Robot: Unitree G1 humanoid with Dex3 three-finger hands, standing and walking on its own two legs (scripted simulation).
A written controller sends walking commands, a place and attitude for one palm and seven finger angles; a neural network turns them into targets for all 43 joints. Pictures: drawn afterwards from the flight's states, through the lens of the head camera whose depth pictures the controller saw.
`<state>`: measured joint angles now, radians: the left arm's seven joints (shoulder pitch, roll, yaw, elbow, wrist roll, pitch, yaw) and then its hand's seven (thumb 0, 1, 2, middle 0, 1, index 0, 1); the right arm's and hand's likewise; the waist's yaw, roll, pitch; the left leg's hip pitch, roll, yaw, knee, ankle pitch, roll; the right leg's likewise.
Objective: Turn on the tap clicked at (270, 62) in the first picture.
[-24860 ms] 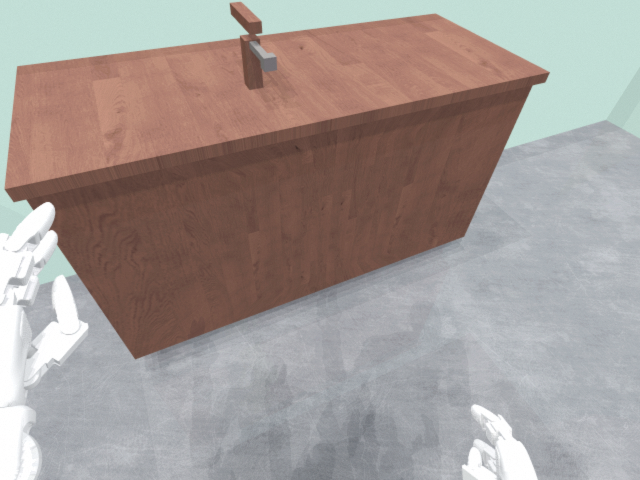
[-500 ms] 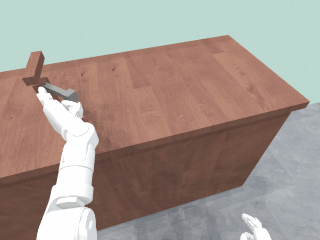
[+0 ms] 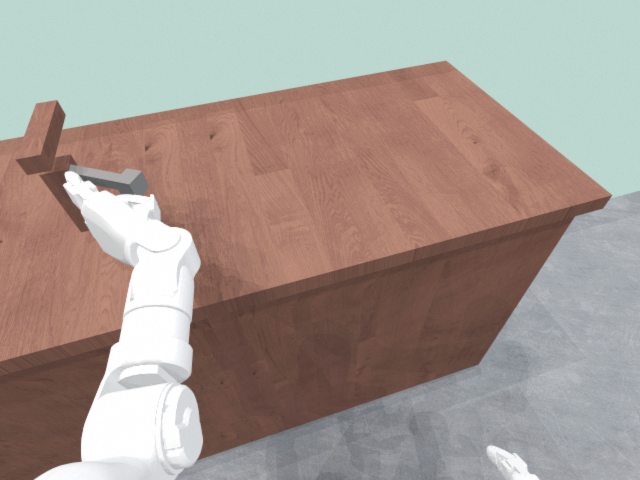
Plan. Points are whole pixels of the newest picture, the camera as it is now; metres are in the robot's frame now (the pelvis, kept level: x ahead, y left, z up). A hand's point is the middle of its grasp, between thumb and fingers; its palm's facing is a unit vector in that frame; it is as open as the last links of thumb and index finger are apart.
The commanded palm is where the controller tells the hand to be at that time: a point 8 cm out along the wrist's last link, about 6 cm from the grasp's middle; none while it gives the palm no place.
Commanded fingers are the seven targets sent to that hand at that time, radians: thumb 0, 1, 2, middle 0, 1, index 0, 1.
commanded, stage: push the lever round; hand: left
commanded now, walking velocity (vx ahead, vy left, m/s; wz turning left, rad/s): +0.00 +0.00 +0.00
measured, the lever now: (132, 184) +0.45 +0.27 +0.15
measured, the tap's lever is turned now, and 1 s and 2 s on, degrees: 56 76 76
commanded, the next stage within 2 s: lift the hand up off the lever in 0.62 s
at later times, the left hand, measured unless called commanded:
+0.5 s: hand (163, 193) +0.44 +0.23 +0.14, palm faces +0.84 -0.53 -0.11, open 8.0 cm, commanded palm +0.39 +0.25 +0.14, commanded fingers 0.00 0.90 0.90 -0.15 -0.15 -0.15 -0.15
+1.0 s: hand (156, 181) +0.45 +0.24 +0.15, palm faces +0.84 -0.53 -0.09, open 7.8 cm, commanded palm +0.39 +0.26 +0.15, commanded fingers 0.00 0.90 0.90 -0.15 -0.15 -0.15 -0.15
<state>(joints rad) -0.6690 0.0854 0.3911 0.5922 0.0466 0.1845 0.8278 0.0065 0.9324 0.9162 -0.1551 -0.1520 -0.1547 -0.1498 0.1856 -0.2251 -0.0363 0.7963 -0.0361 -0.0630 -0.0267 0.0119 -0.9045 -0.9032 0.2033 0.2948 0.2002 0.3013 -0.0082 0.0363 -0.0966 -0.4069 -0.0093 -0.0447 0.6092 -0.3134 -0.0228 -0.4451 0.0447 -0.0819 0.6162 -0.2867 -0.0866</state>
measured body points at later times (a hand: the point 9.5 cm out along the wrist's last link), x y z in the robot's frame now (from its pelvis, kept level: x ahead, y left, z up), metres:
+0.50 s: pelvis -0.01 +0.00 +0.00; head +0.02 -0.01 +0.45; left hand +0.39 +0.25 +0.15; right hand +0.09 -0.25 -0.14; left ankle +0.00 +0.14 -0.72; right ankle +0.02 -0.06 -0.73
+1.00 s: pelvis -0.01 +0.00 +0.00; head +0.02 -0.02 +0.45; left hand +0.41 +0.26 +0.16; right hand +0.05 -0.26 -0.14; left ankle +0.00 +0.14 -0.72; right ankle +0.02 -0.06 -0.73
